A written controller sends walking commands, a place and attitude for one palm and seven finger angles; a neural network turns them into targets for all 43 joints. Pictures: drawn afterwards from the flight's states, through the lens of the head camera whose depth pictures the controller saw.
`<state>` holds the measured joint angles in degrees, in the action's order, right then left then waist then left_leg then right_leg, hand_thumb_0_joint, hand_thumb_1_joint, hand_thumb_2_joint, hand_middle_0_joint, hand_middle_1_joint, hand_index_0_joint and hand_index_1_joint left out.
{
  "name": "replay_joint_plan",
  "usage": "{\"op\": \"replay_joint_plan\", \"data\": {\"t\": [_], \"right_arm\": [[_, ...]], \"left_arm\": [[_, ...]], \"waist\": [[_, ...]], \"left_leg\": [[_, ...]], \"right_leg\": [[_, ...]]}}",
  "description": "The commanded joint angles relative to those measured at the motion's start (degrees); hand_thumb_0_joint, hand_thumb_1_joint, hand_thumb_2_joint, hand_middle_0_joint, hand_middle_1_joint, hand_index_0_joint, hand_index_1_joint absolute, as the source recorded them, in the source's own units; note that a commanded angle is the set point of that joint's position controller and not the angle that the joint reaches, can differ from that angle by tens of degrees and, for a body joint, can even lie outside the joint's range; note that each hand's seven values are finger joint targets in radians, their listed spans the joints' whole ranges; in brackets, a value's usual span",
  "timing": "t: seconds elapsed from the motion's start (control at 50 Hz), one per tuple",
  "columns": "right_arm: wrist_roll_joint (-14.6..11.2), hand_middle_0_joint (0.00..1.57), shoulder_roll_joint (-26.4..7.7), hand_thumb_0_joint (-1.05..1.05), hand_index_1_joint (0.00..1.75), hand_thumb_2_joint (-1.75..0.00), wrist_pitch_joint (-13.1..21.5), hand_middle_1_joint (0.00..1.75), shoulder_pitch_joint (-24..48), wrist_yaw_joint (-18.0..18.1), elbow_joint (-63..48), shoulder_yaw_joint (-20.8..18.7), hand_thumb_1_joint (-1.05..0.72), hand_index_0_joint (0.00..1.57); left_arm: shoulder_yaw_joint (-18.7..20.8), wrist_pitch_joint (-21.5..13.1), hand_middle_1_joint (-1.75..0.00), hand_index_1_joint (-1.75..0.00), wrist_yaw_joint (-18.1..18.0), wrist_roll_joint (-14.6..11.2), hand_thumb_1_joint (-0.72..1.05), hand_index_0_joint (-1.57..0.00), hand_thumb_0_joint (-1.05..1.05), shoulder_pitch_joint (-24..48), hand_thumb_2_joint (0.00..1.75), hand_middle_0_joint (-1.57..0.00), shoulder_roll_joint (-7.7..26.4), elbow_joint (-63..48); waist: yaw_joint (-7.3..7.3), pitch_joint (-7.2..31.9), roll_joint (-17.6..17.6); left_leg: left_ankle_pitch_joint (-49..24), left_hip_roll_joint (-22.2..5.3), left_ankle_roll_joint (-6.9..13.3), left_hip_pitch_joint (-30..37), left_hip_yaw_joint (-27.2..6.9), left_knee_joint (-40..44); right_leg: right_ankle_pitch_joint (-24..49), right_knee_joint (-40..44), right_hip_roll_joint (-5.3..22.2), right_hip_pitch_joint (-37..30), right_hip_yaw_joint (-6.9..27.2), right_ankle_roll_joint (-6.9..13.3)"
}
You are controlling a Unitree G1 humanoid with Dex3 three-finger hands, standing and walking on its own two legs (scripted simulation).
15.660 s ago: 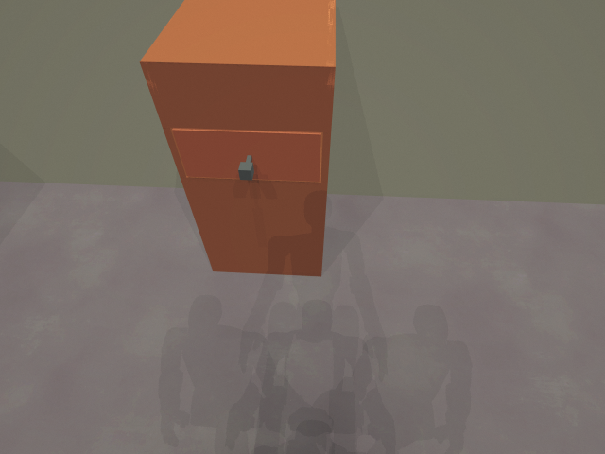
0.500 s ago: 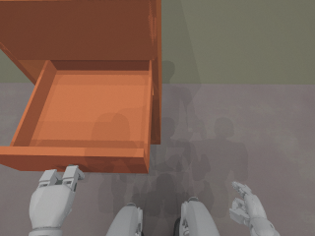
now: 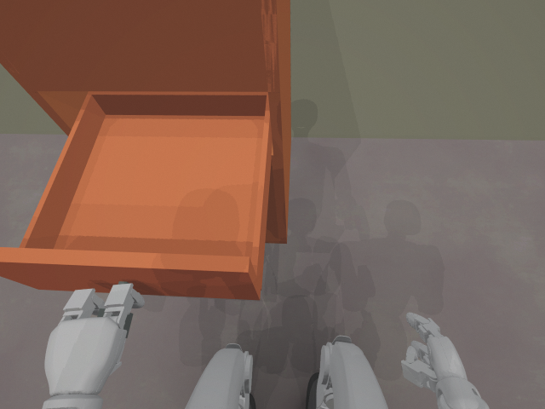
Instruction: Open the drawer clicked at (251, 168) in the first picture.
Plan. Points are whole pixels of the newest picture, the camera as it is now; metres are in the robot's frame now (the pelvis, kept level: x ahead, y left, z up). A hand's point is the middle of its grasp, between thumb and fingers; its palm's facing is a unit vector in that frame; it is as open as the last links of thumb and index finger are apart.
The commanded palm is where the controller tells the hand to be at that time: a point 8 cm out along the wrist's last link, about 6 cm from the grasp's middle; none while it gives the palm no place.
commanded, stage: open the thumb to release the handle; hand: left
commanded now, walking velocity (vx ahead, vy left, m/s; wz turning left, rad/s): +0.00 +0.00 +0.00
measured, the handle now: (117, 309) +0.25 +0.25 -0.03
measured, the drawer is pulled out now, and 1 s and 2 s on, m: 0.30 0.29 0.29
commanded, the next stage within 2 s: lift the hand off the handle in 0.32 s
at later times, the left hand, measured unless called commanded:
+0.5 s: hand (111, 349) +0.20 +0.25 -0.04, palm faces -0.08 -0.06 -1.00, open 13.4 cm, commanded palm +0.19 +0.25 +0.01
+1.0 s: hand (110, 333) +0.22 +0.25 -0.03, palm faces -0.07 -0.07 -0.99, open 13.6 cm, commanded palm +0.20 +0.26 +0.03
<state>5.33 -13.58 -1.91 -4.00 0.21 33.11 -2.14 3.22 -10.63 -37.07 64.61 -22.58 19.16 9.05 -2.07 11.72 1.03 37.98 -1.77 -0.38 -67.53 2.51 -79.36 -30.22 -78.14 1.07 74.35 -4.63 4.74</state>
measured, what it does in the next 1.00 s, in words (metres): stands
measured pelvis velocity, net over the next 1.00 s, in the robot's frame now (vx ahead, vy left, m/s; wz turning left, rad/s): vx -0.01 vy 0.00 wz -0.01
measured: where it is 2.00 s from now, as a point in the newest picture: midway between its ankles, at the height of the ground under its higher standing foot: outside the picture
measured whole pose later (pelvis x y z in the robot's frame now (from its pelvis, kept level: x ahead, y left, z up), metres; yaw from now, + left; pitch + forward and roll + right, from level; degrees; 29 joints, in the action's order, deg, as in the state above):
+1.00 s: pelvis -0.01 +0.00 +0.02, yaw +0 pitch +23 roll +1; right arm 3.2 -13.8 -0.8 -6.8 2.1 34.4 -1.1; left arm 0.7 -6.1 -35.2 61.5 -15.8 19.8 14.5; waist -0.2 10.4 1.9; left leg 34.5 -1.9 -0.2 -62.5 2.2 -74.0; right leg -26.6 -72.0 0.6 68.6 -4.8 4.4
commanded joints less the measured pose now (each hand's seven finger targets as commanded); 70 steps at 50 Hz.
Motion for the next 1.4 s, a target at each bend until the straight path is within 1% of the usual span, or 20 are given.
{"op": "replay_joint_plan", "data": {"t": [0.0,0.08,0.16,0.18,0.2,0.24,0.4,0.54,0.62,0.68,0.74,0.76,0.82,0.84,1.0,1.02,1.08,1.22,1.26,1.38], "right_arm": [[-0.61,0.20,-5.91,0.00,0.30,-0.90,2.40,0.30,0.70,1.02,-8.03,-2.27,-0.90,0.20],[-0.85,0.20,-6.04,0.00,0.30,-0.90,2.37,0.30,0.45,1.62,-7.57,-1.98,-0.90,0.20],[-1.06,0.20,-5.88,0.00,0.30,-0.90,2.31,0.30,1.09,1.77,-7.62,-1.86,-0.90,0.20],[-1.02,0.20,-5.95,0.00,0.30,-0.90,2.36,0.30,0.87,1.74,-7.51,-1.74,-0.90,0.20],[-1.10,0.20,-5.92,0.00,0.30,-0.90,2.56,0.30,0.84,1.82,-7.46,-1.80,-0.90,0.20],[-1.02,0.20,-5.88,0.00,0.30,-0.90,2.53,0.30,1.09,1.88,-7.13,-1.61,-0.90,0.20],[-1.08,0.20,-6.08,0.00,0.30,-0.90,3.00,0.30,0.48,1.63,-7.31,-1.97,-0.90,0.20],[-1.28,0.20,-6.69,0.00,0.30,-0.90,3.40,0.30,0.09,2.16,-6.23,-1.76,-0.90,0.20],[-1.53,0.20,-6.96,0.00,0.30,-0.90,3.57,0.30,0.10,2.25,-6.14,-1.75,-0.90,0.20],[-1.77,0.20,-6.92,0.00,0.30,-0.90,3.80,0.30,-0.41,2.36,-5.62,-1.85,-0.90,0.20],[-1.87,0.20,-7.03,0.00,0.30,-0.90,3.52,0.30,-0.57,2.37,-5.81,-1.89,-0.90,0.20],[-2.02,0.20,-7.11,0.00,0.30,-0.90,3.58,0.30,-0.52,2.37,-6.20,-2.00,-0.90,0.20],[-2.14,0.20,-7.24,0.00,0.30,-0.90,3.36,0.30,-0.61,2.53,-6.57,-1.73,-0.90,0.20],[-2.22,0.20,-6.90,0.00,0.30,-0.90,3.35,0.30,-0.84,2.54,-6.85,-1.77,-0.90,0.20],[-2.25,0.20,-7.07,0.00,0.30,-0.90,3.55,0.30,-0.81,2.88,-6.41,-1.43,-0.90,0.20],[-2.17,0.20,-7.38,0.00,0.30,-0.90,3.47,0.30,-0.56,2.82,-6.62,-1.30,-0.90,0.20],[-2.03,0.20,-7.25,0.00,0.30,-0.90,3.57,0.30,-1.36,2.53,-7.07,-1.67,-0.90,0.20],[-1.60,0.20,-7.43,0.00,0.30,-0.90,3.07,0.30,-1.10,1.96,-7.96,-1.61,-0.90,0.20],[-1.69,0.20,-7.30,0.00,0.30,-0.90,2.83,0.30,-1.46,1.67,-8.27,-1.85,-0.90,0.20],[-1.71,0.20,-7.39,0.00,0.30,-0.90,2.41,0.30,-1.64,1.02,-9.45,-1.62,-0.90,0.20]], "left_arm": [[5.84,2.33,-1.27,-1.27,-2.28,-1.70,0.20,-0.35,0.00,-2.61,0.60,-0.35,9.52,-8.68],[5.93,2.74,-1.24,-1.24,-1.94,-1.93,-0.08,-0.33,0.00,-0.36,0.48,-0.33,10.33,-7.60],[5.52,2.81,-1.22,-1.22,-1.54,-2.06,-0.36,-0.31,0.00,-2.10,0.36,-0.31,9.71,-6.19],[4.94,2.78,-1.21,-1.21,-1.54,-1.95,-0.43,-0.30,0.00,-0.15,0.33,-0.30,9.68,-6.39],[5.48,2.66,-1.20,-1.20,-1.55,-2.16,-0.50,-0.30,0.00,0.31,0.30,-0.30,10.10,-6.11],[6.50,2.37,-1.20,-1.20,-1.75,-1.80,-0.50,-0.30,0.00,0.26,0.30,-0.30,10.87,-5.25],[5.57,2.20,-1.20,-1.20,-1.94,-2.22,-0.50,-0.30,0.00,0.56,0.30,-0.30,10.00,-5.33],[6.60,2.26,-1.20,-1.20,-2.20,-2.05,-0.50,-0.30,0.00,8.15,0.30,-0.30,12.31,-3.45],[6.31,2.56,-1.20,-1.20,-2.22,-2.45,-0.50,-0.30,0.00,10.40,0.30,-0.30,12.51,-2.51],[5.73,2.79,-1.20,-1.20,-2.02,-2.49,-0.50,-0.30,0.00,13.50,0.30,-0.30,12.49,-1.02],[6.72,3.38,-1.20,-1.20,-2.19,-2.41,-0.50,-0.30,0.00,12.53,0.30,-0.30,13.54,-1.95],[5.24,3.69,-1.20,-1.20,-2.20,-2.76,-0.50,-0.30,0.00,12.80,0.30,-0.30,12.38,-3.44],[6.28,4.72,-1.20,-1.20,-2.13,-3.53,-0.50,-0.30,0.00,10.61,0.30,-0.30,13.34,-5.31],[5.39,4.93,-1.20,-1.20,-1.93,-3.60,-0.50,-0.30,0.00,9.36,0.30,-0.30,12.15,-5.55],[5.59,5.11,-1.20,-1.20,-1.12,-3.71,-0.50,-0.30,0.00,8.48,0.30,-0.30,12.58,-4.06],[6.12,4.99,-1.20,-1.20,-1.17,-3.68,-0.50,-0.30,0.00,9.04,0.30,-0.30,13.40,-4.95],[5.72,4.46,-1.20,-1.20,-1.58,-3.63,-0.50,-0.30,0.00,8.36,0.30,-0.30,12.72,-7.01],[6.29,4.69,-1.20,-1.20,-2.02,-3.64,-0.50,-0.30,0.00,3.93,0.30,-0.30,12.28,-8.93],[4.91,5.15,-1.20,-1.20,-1.72,-3.56,-0.50,-0.30,0.00,2.75,0.30,-0.30,11.06,-9.73],[0.56,6.86,-1.20,-1.20,0.65,-4.27,-0.50,-0.30,0.00,-0.04,0.30,-0.30,7.93,-11.61]], "waist": [[0.10,19.82,-1.37],[0.28,19.18,-2.87],[-0.14,17.31,-2.00],[0.61,17.17,-2.52],[0.41,16.57,-2.73],[-0.17,17.38,-1.57],[0.41,17.08,-1.43],[1.17,17.50,-2.06],[1.14,17.47,-0.51],[1.65,17.89,-1.78],[0.85,20.04,-0.49],[1.26,19.71,1.00],[0.74,20.51,0.54],[0.97,20.56,-0.24],[1.29,15.16,-0.90],[1.04,15.33,0.95],[1.07,16.93,2.02],[0.87,16.89,1.67],[0.93,15.88,2.36],[1.78,14.78,-0.38]], "left_leg": [[-16.47,3.12,2.07,7.77,-1.08,9.22],[-14.86,3.02,2.16,6.82,-1.14,9.68],[-13.83,3.04,2.24,6.23,-0.93,9.88],[-13.03,3.02,2.28,5.80,-0.84,9.72],[-12.09,3.03,2.23,4.95,-0.79,9.69],[-12.34,3.07,2.28,5.00,-0.73,9.57],[-12.10,2.98,2.20,5.16,-0.85,9.54],[-10.74,2.80,2.32,3.79,-0.96,9.13],[-10.62,2.79,2.40,4.17,-0.94,9.54],[-10.05,2.79,2.41,3.83,-0.77,9.45],[-11.49,2.84,2.43,6.11,-0.73,10.66],[-11.61,2.79,2.42,7.61,-0.90,11.41],[-13.64,2.65,2.42,9.66,-1.12,13.08],[-13.74,2.83,2.40,10.02,-0.94,13.46],[-11.76,2.65,2.38,9.87,-0.62,15.16],[-12.83,2.54,2.42,11.14,-0.90,15.77],[-14.92,2.72,2.30,14.39,-0.88,16.73],[-19.06,2.46,2.37,18.00,-1.36,18.40],[-19.67,2.52,2.16,19.32,-1.26,19.14],[-20.20,2.32,2.34,22.05,-1.33,21.59]], "right_leg": [[14.79,13.34,-0.72,-23.05,6.26,-2.13],[12.50,14.10,-0.61,-23.24,6.41,-2.29],[11.10,14.89,-0.62,-23.32,6.83,-2.10],[9.80,15.43,-0.49,-23.00,7.11,-2.29],[8.28,15.93,-0.29,-23.52,7.46,-2.33],[7.74,15.20,-0.41,-22.93,7.32,-2.14],[7.53,15.93,-0.39,-22.90,7.70,-2.19],[4.90,16.13,-0.12,-22.29,8.16,-2.52],[4.28,16.64,-0.09,-22.44,8.13,-2.37],[3.15,17.29,-0.02,-22.65,8.41,-2.79],[4.86,16.79,-0.40,-23.73,7.54,-2.66],[5.39,17.21,-0.46,-23.57,7.00,-2.57],[8.01,17.49,-0.79,-25.82,6.34,-2.40],[8.33,17.93,-0.73,-26.58,6.21,-2.64],[5.63,21.30,-0.68,-27.26,7.18,-2.58],[6.93,20.95,-0.82,-27.10,6.80,-2.19],[9.55,20.63,-1.12,-27.38,5.75,-2.20],[15.47,20.91,-1.30,-28.90,4.86,-1.81],[16.19,21.45,-1.42,-29.24,4.51,-1.80],[17.15,23.99,-1.25,-31.17,4.16,-2.14]]}}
